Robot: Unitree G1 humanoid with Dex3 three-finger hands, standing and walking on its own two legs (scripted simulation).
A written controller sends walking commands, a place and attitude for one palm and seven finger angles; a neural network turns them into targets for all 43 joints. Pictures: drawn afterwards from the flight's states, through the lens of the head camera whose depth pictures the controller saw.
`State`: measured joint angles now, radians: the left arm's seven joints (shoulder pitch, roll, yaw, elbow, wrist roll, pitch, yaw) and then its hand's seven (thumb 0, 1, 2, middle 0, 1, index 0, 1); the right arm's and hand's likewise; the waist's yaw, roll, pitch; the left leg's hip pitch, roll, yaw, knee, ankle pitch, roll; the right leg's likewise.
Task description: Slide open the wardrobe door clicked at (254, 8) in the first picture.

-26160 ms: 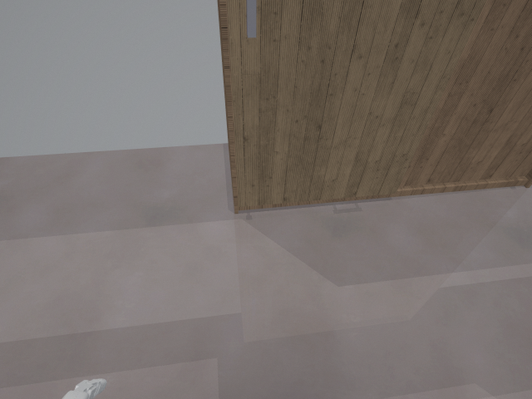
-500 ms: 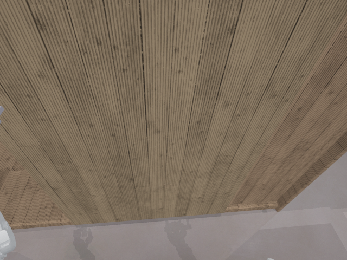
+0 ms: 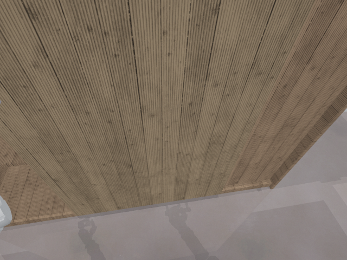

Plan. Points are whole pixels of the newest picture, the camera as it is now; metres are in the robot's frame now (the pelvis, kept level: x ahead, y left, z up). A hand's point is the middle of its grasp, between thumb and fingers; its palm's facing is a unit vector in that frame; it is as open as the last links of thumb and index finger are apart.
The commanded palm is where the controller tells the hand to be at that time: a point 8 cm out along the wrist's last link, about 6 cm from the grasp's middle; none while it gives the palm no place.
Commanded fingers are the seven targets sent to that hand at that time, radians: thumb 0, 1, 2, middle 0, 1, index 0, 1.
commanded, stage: stop walking and hold the door there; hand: left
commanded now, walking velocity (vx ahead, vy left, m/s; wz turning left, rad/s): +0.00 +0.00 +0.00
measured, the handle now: out of the picture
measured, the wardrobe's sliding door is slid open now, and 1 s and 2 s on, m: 0.45 0.45 0.45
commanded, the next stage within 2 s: loosen the grip on the handle in 1.36 s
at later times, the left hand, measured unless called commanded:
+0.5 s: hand out of the picture +0.41 +0.41 +0.21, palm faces +0.54 -0.81 -0.23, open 6.1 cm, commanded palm +0.36 +0.44 +0.19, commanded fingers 0.00 0.90 0.90 -0.45 -1.40 -0.45 -1.40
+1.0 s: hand out of the picture +0.41 +0.40 +0.21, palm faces +0.47 -0.87 -0.16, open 5.8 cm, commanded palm +0.37 +0.43 +0.19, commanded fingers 0.00 0.90 0.90 -0.45 -1.40 -0.45 -1.40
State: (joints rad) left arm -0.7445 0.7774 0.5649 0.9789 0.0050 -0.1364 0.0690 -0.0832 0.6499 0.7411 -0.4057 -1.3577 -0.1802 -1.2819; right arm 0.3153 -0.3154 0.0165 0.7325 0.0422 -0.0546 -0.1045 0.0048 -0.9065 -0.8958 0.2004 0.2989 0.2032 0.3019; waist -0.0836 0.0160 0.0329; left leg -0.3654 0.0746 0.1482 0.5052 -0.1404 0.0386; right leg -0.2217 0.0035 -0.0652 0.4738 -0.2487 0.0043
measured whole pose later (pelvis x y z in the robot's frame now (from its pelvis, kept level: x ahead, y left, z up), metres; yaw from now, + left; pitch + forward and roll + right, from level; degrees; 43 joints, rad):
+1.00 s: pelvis +0.01 +0.10 -0.01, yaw +6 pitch -1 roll -1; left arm -0.66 0.45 0.30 0.41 -0.05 -0.09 0.08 -0.17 0.68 0.77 -0.46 -1.41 -0.32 -1.40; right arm 0.14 -0.22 0.07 0.67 0.04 -0.08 -0.08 0.01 -0.91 -0.90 0.20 0.30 0.21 0.30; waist 0.01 0.00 0.14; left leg -0.35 0.03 0.06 0.59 -0.23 0.02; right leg -0.24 0.04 -0.11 0.55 -0.30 -0.06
